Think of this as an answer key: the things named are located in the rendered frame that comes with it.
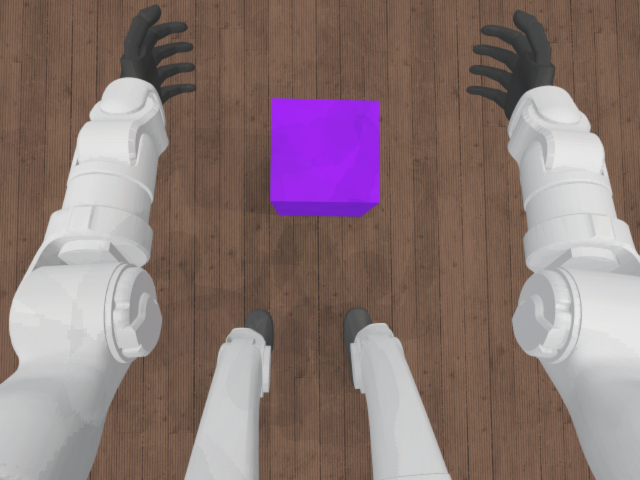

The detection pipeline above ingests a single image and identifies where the right robot hand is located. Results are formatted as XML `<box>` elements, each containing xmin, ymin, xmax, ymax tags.
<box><xmin>466</xmin><ymin>10</ymin><xmax>555</xmax><ymax>121</ymax></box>

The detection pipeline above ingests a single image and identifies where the left robot hand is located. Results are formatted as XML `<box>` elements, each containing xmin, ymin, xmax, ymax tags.
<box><xmin>120</xmin><ymin>4</ymin><xmax>196</xmax><ymax>105</ymax></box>

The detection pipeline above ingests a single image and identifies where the right robot forearm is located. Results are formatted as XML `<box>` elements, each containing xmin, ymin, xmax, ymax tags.
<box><xmin>508</xmin><ymin>86</ymin><xmax>640</xmax><ymax>277</ymax></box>

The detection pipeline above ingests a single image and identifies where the right robot thigh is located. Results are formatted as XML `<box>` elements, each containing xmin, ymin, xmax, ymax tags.
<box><xmin>350</xmin><ymin>333</ymin><xmax>452</xmax><ymax>480</ymax></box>

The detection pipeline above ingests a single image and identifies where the robot thigh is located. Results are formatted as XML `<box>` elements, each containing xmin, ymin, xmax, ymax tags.
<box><xmin>350</xmin><ymin>333</ymin><xmax>452</xmax><ymax>480</ymax></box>
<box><xmin>184</xmin><ymin>338</ymin><xmax>271</xmax><ymax>480</ymax></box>

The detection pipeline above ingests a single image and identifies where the carton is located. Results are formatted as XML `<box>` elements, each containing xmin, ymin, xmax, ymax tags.
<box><xmin>270</xmin><ymin>98</ymin><xmax>380</xmax><ymax>217</ymax></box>

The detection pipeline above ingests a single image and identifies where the left robot thigh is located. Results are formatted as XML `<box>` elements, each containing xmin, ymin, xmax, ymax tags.
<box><xmin>184</xmin><ymin>338</ymin><xmax>271</xmax><ymax>480</ymax></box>

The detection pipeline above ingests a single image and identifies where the robot left upper arm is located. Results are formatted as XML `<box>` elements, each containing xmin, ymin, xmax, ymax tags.
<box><xmin>0</xmin><ymin>262</ymin><xmax>162</xmax><ymax>480</ymax></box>

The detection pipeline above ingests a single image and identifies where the left robot forearm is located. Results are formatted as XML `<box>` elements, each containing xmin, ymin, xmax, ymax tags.
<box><xmin>9</xmin><ymin>77</ymin><xmax>169</xmax><ymax>356</ymax></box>

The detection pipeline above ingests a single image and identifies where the robot right upper arm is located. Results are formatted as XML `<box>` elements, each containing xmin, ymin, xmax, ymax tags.
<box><xmin>512</xmin><ymin>266</ymin><xmax>640</xmax><ymax>480</ymax></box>

